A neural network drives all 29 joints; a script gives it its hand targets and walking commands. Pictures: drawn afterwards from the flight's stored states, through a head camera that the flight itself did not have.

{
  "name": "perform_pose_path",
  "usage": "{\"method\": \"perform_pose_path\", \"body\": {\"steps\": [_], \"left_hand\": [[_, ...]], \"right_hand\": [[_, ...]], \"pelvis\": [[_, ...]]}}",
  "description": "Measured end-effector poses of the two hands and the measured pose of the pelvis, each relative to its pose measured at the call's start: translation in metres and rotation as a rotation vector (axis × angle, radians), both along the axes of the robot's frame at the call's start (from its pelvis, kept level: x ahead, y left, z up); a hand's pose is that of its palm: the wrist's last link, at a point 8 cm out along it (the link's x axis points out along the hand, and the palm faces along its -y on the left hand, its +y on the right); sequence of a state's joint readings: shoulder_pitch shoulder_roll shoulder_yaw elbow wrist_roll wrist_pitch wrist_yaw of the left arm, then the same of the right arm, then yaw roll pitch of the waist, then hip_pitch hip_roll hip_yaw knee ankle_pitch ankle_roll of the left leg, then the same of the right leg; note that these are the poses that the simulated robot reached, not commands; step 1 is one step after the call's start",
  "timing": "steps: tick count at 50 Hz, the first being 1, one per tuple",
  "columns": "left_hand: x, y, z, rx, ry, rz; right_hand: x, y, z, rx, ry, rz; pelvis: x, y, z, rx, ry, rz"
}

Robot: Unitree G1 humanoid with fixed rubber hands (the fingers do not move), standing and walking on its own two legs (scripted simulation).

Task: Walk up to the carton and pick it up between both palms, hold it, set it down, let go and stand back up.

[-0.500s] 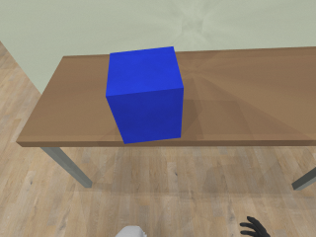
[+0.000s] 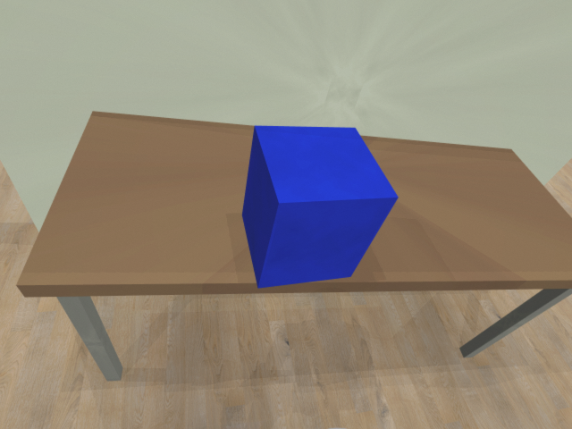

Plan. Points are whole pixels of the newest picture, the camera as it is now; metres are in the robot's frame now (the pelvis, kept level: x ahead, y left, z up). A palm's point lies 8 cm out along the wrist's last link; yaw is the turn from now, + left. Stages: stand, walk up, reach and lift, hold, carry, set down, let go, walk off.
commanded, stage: walk up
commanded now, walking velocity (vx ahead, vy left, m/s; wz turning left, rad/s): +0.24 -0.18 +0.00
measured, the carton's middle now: (306, 207) +0.54 -0.04 -0.03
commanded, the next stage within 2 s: none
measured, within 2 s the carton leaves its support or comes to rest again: neither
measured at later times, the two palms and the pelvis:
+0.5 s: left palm out of the picture +0.14 +0.16 -0.18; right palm out of the picture -0.09 -0.22 -0.12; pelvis +0.08 -0.05 -0.01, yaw -1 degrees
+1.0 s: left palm out of the picture +0.09 +0.09 -0.11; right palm out of the picture +0.06 -0.40 -0.18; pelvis +0.11 -0.16 -0.01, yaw -2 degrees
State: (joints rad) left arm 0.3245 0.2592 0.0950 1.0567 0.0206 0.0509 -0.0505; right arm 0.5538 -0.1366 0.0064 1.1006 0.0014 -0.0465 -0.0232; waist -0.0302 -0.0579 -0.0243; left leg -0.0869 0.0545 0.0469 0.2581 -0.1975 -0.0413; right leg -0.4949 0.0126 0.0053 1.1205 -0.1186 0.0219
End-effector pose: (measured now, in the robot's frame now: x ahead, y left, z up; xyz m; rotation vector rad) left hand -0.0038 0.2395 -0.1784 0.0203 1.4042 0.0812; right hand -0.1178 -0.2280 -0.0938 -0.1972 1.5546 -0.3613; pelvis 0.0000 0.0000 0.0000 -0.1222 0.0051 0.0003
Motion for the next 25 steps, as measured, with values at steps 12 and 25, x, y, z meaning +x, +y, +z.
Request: {"method": "perform_pose_path", "body": {"steps": [12, 25], "left_hand": [[0.048, -0.005, -0.003, 0.008, 0.002, -0.041], [0.148, -0.078, 0.0, 0.012, -0.117, -0.1]], "right_hand": [[-0.01, 0.05, -0.01, 0.093, 0.067, -0.06], [0.024, 0.013, -0.025, 0.146, 0.087, -0.104]], "pelvis": [[0.029, 0.003, -0.005, 0.001, 0.006, -0.011], [0.077, -0.051, -0.013, 0.053, 0.016, -0.02]]}}
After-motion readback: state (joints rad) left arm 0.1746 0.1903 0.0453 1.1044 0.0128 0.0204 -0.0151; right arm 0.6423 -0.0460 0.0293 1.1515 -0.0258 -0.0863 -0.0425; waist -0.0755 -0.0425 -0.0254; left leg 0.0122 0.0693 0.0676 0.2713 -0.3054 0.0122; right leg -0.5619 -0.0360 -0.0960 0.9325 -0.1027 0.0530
